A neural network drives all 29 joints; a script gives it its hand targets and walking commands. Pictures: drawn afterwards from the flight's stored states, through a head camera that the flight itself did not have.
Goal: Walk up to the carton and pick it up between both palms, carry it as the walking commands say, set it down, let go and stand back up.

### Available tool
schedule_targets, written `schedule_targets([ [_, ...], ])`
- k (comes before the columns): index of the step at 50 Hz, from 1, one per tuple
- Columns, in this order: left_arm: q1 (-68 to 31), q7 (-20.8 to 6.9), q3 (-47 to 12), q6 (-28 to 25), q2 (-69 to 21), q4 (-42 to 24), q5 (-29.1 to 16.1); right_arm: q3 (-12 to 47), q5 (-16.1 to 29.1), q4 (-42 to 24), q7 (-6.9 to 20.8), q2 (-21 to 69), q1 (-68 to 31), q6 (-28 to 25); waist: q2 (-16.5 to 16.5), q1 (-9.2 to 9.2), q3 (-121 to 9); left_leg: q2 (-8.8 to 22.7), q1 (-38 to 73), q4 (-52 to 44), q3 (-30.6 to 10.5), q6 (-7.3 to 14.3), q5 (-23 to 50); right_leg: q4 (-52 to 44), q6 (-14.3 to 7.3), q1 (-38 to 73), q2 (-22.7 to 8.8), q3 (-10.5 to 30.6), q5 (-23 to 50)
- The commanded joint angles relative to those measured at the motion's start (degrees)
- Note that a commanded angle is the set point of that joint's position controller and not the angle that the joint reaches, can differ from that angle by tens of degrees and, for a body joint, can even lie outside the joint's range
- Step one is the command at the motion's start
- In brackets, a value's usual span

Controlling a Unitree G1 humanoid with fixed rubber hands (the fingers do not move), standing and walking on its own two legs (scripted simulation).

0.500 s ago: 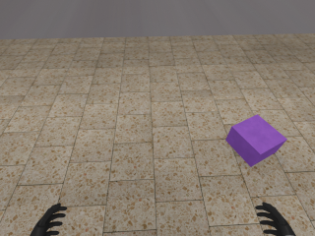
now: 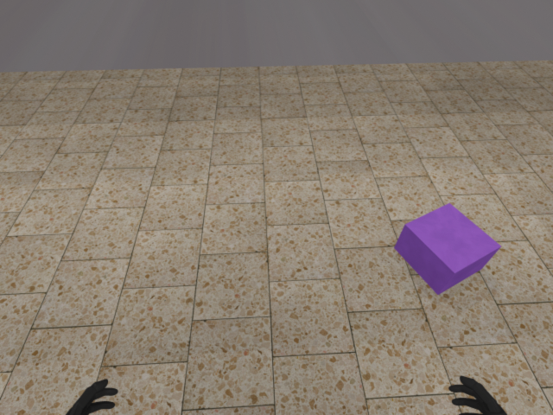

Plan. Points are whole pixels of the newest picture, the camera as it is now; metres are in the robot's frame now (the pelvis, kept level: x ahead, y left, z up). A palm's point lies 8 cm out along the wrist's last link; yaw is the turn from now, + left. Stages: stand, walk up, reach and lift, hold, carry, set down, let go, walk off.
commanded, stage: stand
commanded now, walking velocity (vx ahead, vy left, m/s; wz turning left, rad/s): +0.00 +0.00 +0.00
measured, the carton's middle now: (443, 247) +0.87 -0.70 -0.68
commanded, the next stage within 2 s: walk up in 1.84 s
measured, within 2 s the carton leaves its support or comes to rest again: neither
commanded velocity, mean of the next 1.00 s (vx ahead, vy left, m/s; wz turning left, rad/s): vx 0.00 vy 0.00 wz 0.00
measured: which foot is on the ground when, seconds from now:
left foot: down 0.00-1.00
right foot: down 0.00-1.00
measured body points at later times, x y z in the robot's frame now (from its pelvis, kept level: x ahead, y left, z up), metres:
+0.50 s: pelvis +0.00 +0.00 +0.02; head +0.00 +0.00 +0.46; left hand +0.12 +0.31 -0.10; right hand +0.12 -0.31 -0.10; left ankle +0.01 +0.12 -0.73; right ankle +0.01 -0.12 -0.73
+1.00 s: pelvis +0.00 +0.00 +0.02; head +0.01 +0.00 +0.47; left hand +0.11 +0.32 -0.10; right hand +0.11 -0.32 -0.10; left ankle +0.01 +0.12 -0.73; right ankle +0.01 -0.12 -0.73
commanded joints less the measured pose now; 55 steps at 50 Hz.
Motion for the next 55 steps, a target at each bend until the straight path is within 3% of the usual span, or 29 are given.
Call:
schedule_targets([
  [1, -2.81, 0.19, 1.95, -0.62, 9.52, -1.97, -0.14, -1.97, 0.15, -1.99, -0.18, -9.48, -2.92, -0.64, 0.1, 0.06, -3.9, 5.03, 1.68, -7.73, -5.5, 3.21, 9.09, -7.59, -3.28, 1.92, -5.04, 5.45, 9.0],
  [24, -4.83, 0.37, 1.09, -0.02, 10.14, 6.96, -0.34, -1.43, 0.32, 7.04, -0.26, -9.88, -4.96, 0.03, 0.09, 0.06, -2.86, 6.19, 6.54, -15.52, -5.62, 1.95, 10.89, -15.49, -2.01, 6.35, -6.21, 5.51, 10.59],
  [55, -4.49, 0.51, 1.07, 0.51, 10.47, 9.12, -0.35, -1.38, 0.35, 9.17, -0.47, -10.26, -4.41, 0.49, 0.12, 0.13, -3.01, 6.66, 7.77, -17.13, -5.48, 1.72, 12.95, -17.11, -1.68, 7.72, -6.64, 5.38, 12.58],
])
